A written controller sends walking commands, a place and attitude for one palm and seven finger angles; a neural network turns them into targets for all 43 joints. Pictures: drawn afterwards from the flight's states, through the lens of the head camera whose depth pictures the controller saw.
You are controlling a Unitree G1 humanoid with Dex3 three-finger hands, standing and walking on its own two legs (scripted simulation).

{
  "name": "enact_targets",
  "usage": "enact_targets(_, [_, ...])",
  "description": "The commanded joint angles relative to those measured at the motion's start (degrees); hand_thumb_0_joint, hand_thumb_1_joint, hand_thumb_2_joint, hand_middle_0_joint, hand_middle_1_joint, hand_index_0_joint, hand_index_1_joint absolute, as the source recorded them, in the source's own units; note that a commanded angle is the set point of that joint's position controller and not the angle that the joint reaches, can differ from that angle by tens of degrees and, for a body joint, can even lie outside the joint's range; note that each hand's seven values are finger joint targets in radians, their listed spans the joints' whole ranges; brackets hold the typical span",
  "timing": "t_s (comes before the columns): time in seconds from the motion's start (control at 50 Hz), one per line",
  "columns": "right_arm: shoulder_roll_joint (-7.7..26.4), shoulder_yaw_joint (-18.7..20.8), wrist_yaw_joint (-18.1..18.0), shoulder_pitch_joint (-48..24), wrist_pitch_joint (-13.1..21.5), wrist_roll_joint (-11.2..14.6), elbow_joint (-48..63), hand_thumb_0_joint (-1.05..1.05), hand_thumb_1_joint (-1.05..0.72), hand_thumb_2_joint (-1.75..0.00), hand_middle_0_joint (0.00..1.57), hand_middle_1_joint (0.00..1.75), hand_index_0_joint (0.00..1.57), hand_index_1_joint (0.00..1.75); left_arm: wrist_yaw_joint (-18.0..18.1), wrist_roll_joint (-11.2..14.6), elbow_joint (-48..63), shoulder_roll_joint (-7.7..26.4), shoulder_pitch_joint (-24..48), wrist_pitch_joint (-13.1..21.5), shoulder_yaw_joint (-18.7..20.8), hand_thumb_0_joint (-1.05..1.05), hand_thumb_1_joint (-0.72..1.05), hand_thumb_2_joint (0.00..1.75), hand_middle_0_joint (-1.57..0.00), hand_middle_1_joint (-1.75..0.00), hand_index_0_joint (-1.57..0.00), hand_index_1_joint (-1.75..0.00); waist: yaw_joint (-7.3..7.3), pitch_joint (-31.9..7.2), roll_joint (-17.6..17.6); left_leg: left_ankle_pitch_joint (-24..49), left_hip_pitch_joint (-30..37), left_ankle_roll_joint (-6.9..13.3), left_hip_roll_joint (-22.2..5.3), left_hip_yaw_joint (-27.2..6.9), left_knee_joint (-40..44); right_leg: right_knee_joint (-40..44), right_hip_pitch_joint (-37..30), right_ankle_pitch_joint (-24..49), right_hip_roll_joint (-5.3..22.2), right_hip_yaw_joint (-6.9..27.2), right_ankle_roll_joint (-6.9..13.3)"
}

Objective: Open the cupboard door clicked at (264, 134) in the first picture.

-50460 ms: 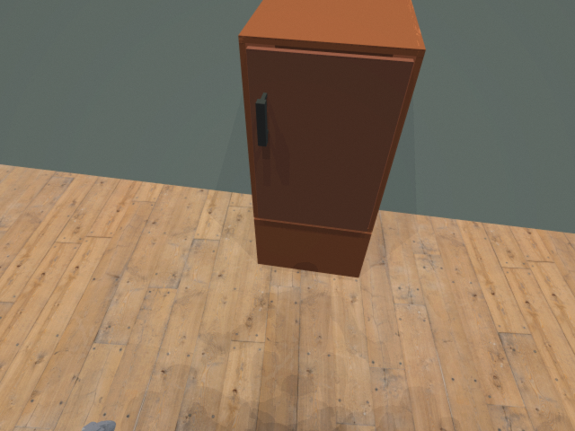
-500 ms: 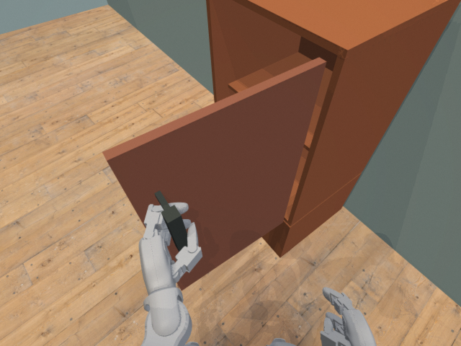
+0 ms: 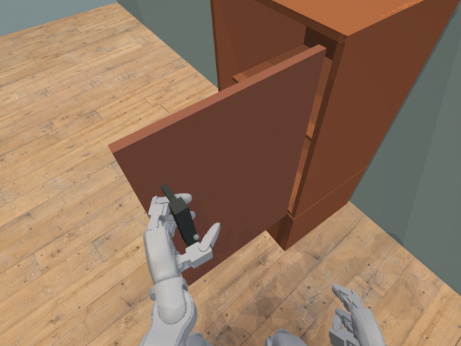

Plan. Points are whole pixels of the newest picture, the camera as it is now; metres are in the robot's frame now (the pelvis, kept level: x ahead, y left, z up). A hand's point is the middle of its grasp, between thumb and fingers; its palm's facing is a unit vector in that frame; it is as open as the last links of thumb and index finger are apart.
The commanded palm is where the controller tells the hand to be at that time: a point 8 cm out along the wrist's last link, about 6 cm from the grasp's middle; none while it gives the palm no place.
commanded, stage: open thumb and fingers to let go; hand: left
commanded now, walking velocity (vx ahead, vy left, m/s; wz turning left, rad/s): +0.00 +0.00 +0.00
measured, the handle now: (179, 216) +0.33 +0.11 +0.04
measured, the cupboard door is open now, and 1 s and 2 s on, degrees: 91 94 93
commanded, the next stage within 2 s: slide the hand sideways off the handle in 0.48 s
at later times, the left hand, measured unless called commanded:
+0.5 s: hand (196, 235) +0.29 +0.07 +0.05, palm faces +0.26 -0.97 -0.03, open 14.8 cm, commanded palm +0.25 +0.11 +0.05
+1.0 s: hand (195, 263) +0.25 +0.07 +0.05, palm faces -0.16 -0.99 +0.04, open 16.1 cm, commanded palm +0.23 +0.14 +0.05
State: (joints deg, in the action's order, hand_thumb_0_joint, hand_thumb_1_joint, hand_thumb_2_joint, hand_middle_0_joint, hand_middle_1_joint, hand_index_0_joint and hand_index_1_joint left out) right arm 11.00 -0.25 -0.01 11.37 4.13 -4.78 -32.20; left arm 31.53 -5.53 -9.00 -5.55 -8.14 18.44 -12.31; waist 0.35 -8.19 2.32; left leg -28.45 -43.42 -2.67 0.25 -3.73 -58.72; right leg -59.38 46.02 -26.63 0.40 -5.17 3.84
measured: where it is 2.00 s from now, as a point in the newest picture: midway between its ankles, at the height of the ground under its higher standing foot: outside the picture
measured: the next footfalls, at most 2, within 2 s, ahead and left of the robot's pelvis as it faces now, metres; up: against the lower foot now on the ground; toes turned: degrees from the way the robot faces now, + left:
none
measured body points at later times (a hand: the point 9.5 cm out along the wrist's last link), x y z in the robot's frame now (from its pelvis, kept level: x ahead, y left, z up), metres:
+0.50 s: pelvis -0.01 +0.03 +0.00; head +0.03 +0.01 +0.45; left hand +0.27 +0.12 +0.05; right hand +0.16 -0.19 -0.10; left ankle +0.01 +0.15 -0.67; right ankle +0.03 -0.08 -0.67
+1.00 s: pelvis -0.01 +0.04 -0.01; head +0.05 +0.03 +0.44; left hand +0.25 +0.12 +0.05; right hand +0.17 -0.18 -0.09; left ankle +0.01 +0.15 -0.67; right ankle +0.03 -0.08 -0.67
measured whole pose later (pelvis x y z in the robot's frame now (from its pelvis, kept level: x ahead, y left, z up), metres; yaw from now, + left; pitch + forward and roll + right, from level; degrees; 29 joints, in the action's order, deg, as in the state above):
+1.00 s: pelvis -0.01 +0.04 -0.01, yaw -2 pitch +12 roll +0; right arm 12.2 -1.9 0.3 14.2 4.5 -1.5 -24.5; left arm 6.5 -0.8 -0.3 0.5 -12.8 17.0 -16.5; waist 0.7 -6.6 1.4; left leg -30.2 -45.5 0.8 1.3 -0.5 -63.4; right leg -62.2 48.0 -26.5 1.3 -1.9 0.4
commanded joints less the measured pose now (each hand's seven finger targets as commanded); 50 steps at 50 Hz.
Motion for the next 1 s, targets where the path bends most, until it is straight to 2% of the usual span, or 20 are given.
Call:
enact_targets(0.0, [4.2,1.9,-0.3,-3.5,3.1,0.4,8.2,0.0,-0.9,-0.9,0.2,0.3,0.2,0.3,0.4,-1.7,10.9,-4.1,12.4,4.0,-2.4,0.0,-0.36,0.36,-0.31,-1.22,-0.31,-1.22,1.49,-12.2,-7.8,7.0,0.8,3.2,1.6,2.7,4.2,13.5,-12.5,7.7,2.4,7.7,-3.0])
enact_targets(0.04, [4.2,2.0,-0.2,-3.5,3.2,0.4,8.5,0.0,-0.9,-0.9,0.2,0.3,0.2,0.3,0.6,-1.5,10.6,-4.3,11.3,3.8,-2.1,0.0,-0.5,0.3,-0.3,-1.2,-0.3,-1.2,0.82,-13.8,-8.2,8.3,1.4,3.2,1.6,2.7,4.6,12.7,-13.5,9.6,2.0,6.9,-2.7])
enact_targets(0.08, [4.2,1.9,0.0,-3.4,2.9,0.5,8.9,0.0,-0.9,-0.9,0.2,0.3,0.2,0.3,0.8,-1.2,10.6,-4.5,10.1,3.3,-1.9,0.0,-0.5,0.3,-0.3,-1.2,-0.3,-1.2,0.08,-14.4,-7.6,8.9,1.8,3.1,1.6,3.0,5.3,12.2,-14.2,10.4,1.6,6.0,-2.5])
enact_targets(0.24, [4.4,1.4,0.3,-4.4,2.8,0.5,8.7,0.0,-0.9,-0.9,0.2,0.3,0.2,0.3,2.7,-1.9,8.9,-6.7,15.8,1.8,-3.6,0.0,-0.5,0.3,-0.23,-0.8,-0.23,-0.8,0.6,-11.6,-5.4,7.3,2.5,3.1,1.3,2.4,6.3,11.0,-9.9,6.2,0.6,3.5,-1.8])
enact_targets(0.28, [4.5,1.5,0.1,-4.6,2.7,0.4,8.6,0.0,-0.9,-0.9,0.2,0.3,0.2,0.3,3.2,-1.8,8.5,-6.1,17.2,1.8,-2.9,0.0,-0.5,0.3,-0.22,-0.7,-0.22,-0.7,0.61,-12.2,-7.0,6.6,2.4,3.2,1.3,2.4,6.2,11.3,-9.9,4.8,0.5,3.6,-1.9])
enact_targets(0.38, [4.2,1.6,0.5,-4.4,2.4,0.4,8.7,0.0,-0.9,-0.9,0.2,0.3,0.2,0.3,3.5,-1.8,9.1,-7.2,15.5,1.1,-3.4,0.0,-0.5,0.3,-0.18,-0.45,-0.18,-0.45,-0.4,-14.3,-5.3,9.0,3.6,2.9,1.2,2.5,6.8,10.0,-11.1,8.0,0.2,2.6,-1.5])
enact_targets(0.44, [4.3,1.3,0.7,-4.9,2.2,0.6,8.8,0.0,-0.9,-0.9,0.2,0.3,0.2,0.3,3.4,-1.3,8.4,-7.9,14.5,0.4,-3.6,0.0,-0.5,0.3,-0.15,-0.3,-0.15,-0.3,-0.34,-12.7,-5.9,8.4,3.1,2.8,1.1,2.4,7.0,10.2,-10.6,7.2,0.0,2.3,-1.6])
enact_targets(0.48, [4.3,1.3,0.7,-5.2,2.1,0.6,8.6,0.0,-0.9,-0.9,0.2,0.3,0.2,0.3,3.7,-1.6,8.5,-8.3,17.0,0.5,-4.1,0.0,-0.5,0.3,-0.15,-0.3,-0.15,-0.3,0.33,-11.6,-6.1,7.5,3.3,2.9,1.0,2.0,7.0,10.3,-9.2,5.6,-0.1,2.2,-1.6])
enact_targets(0.56, [4.3,1.4,0.9,-5.5,2.1,0.6,8.7,0.0,-0.9,-0.9,0.2,0.3,0.2,0.3,4.0,-1.6,8.6,-8.4,16.1,0.1,-3.7,0.0,-0.5,0.3,-0.15,-0.3,-0.15,-0.3,-0.44,-12.7,-5.9,7.9,3.3,2.7,1.1,2.0,7.0,9.8,-9.4,5.8,-0.2,2.1,-1.4])
enact_targets(0.58, [6.7,1.5,1.0,-0.3,2.2,0.9,7.3,0.0,-0.9,-0.9,0.2,0.3,0.2,0.3,-8.5,-8.5,11.3,-2.0,16.5,2.3,-16.6,0.0,-0.5,0.3,-0.15,-0.3,-0.15,-0.3,5.44,-9.9,-7.3,9.1,4.5,4.0,0.7,2.4,5.1,9.2,-7.4,11.5,0.4,4.0,-1.5])
enact_targets(0.6, [6.5,2.0,0.7,-0.2,2.5,1.4,9.1,0.0,-0.9,-0.9,0.2,0.3,0.2,0.3,-15.3,-6.0,14.4,2.3,17.6,4.6,-11.5,0.0,-0.5,0.3,-0.15,-0.3,-0.15,-0.3,3.4,-14.0,-6.1,10.3,3.8,4.3,1.1,2.2,4.7,8.1,-10.1,14.2,0.9,4.1,-1.2])
enact_targets(0.62, [6.7,2.0,0.3,-0.3,2.3,1.6,9.8,0.0,-0.9,-0.9,0.2,0.3,0.2,0.3,-19.7,-4.7,15.9,4.7,17.0,5.9,-10.4,0.0,-0.5,0.3,-0.15,-0.3,-0.15,-0.3,2.48,-16.9,-4.1,12.0,4.4,4.5,1.3,2.5,4.3,7.1,-12.6,17.1,1.1,5.0,-0.9])
enact_targets(0.66, [6.5,1.7,-0.1,-0.4,2.9,2.4,11.1,0.0,-0.9,-0.9,0.2,0.3,0.2,0.3,-27.2,-1.7,17.7,5.4,15.0,6.6,-10.7,0.0,-0.5,0.3,-0.15,-0.3,-0.15,-0.3,2.62,-16.5,-3.6,11.6,4.9,4.5,1.3,2.4,4.4,7.3,-12.7,17.2,1.2,4.9,-1.2])
enact_targets(0.7, [6.3,1.1,-0.7,-1.0,3.6,3.7,13.2,0.0,-0.9,-0.9,0.2,0.3,0.2,0.3,-31.8,4.0,18.9,3.6,13.3,5.6,-9.8,0.0,-0.5,0.3,-0.15,-0.3,-0.15,-0.3,2.39,-13.8,-4.0,8.5,4.8,4.3,1.3,2.0,5.7,8.5,-11.8,12.3,0.7,4.2,-1.4])
enact_targets(0.74, [6.4,0.5,-1.2,-2.3,4.1,4.7,14.3,0.0,-0.9,-0.9,0.2,0.3,0.2,0.3,-32.3,9.0,17.9,2.8,10.6,3.3,-6.9,0.0,-0.5,0.3,-0.15,-0.3,-0.15,-0.3,1.64,-9.3,-4.6,4.1,3.4,3.9,1.3,1.6,7.2,10.2,-10.1,5.0,0.3,3.4,-1.6])
enact_targets(0.78, [6.9,0.4,-1.5,-2.8,4.2,4.8,14.9,0.0,-0.9,-0.9,0.2,0.3,0.2,0.3,-30.1,10.8,18.0,4.1,8.9,2.0,-2.9,0.0,-0.5,0.3,-0.15,-0.3,-0.15,-0.3,0.6,-8.3,-6.8,2.4,2.5,3.6,1.4,1.2,7.8,10.5,-9.4,1.3,0.2,3.0,-1.8])
enact_targets(0.8, [6.9,0.5,-1.5,-2.5,4.2,4.6,15.3,0.0,-0.9,-0.9,0.2,0.3,0.2,0.3,-28.6,10.6,18.6,4.4,7.9,1.6,-1.9,0.0,-0.5,0.3,-0.15,-0.3,-0.15,-0.3,0.27,-8.5,-8.2,3.0,2.3,3.6,1.4,1.1,7.7,10.0,-9.7,1.9,0.2,2.7,-1.8])
enact_targets(0.82, [7.0,0.6,-1.2,-2.7,4.0,4.5,15.6,0.0,-0.9,-0.9,0.2,0.3,0.2,0.3,-27.0,9.7,18.9,5.8,5.1,1.6,-0.3,0.0,-0.5,0.3,-0.15,-0.3,-0.15,-0.3,-0.9,-9.1,-6.9,4.1,2.2,3.5,1.5,1.3,7.6,9.1,-9.8,2.7,0.1,2.7,-1.6])
enact_targets(0.9, [6.6,1.0,-0.1,-0.8,3.4,3.6,16.3,0.0,-0.9,-0.9,0.2,0.3,0.2,0.3,-23.4,4.9,21.1,6.0,1.7,2.4,-1.2,0.0,-0.5,0.3,-0.15,-0.3,-0.15,-0.3,-0.58,-10.4,-5.8,6.8,2.1,3.4,1.3,1.7,5.8,6.2,-7.9,6.3,0.3,2.7,-1.5])
enact_targets(0.98, [6.5,1.1,0.4,-0.7,2.4,3.6,17.6,0.0,-0.9,-0.9,0.2,0.3,0.2,0.3,-23.2,3.5,24.2,7.3,-2.1,2.7,-1.2,0.0,-0.5,0.3,-0.15,-0.3,-0.15,-0.3,-0.91,-11.2,-3.5,7.2,1.8,3.3,1.2,2.2,5.2,5.7,-8.2,7.2,0.1,3.2,-1.2])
